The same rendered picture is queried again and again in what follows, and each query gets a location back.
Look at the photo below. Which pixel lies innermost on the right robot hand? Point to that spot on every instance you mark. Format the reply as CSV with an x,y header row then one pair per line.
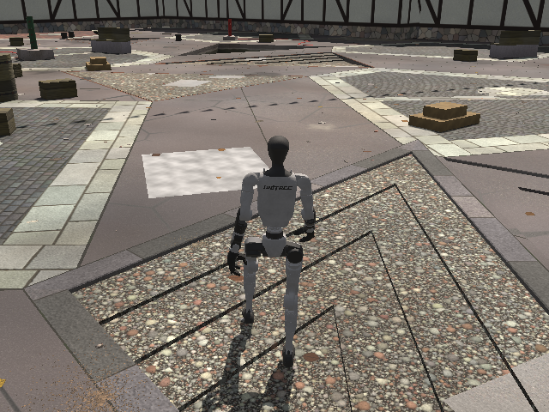
x,y
307,238

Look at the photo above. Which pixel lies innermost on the right robot upper arm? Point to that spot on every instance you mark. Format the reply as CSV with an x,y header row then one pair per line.
x,y
304,183

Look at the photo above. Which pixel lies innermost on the robot left forearm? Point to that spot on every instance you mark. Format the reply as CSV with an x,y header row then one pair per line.
x,y
238,234

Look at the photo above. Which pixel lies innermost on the robot right forearm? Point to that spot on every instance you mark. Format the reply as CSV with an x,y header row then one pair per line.
x,y
310,224

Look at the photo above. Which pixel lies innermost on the left robot upper arm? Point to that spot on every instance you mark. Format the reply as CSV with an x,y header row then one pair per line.
x,y
250,180

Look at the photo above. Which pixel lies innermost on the robot head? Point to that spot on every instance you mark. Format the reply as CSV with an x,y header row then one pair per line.
x,y
278,147

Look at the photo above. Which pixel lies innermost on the left robot hand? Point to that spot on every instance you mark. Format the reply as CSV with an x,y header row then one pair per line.
x,y
231,262

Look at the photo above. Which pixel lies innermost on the robot left foot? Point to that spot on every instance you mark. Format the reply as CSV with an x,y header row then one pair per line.
x,y
248,317

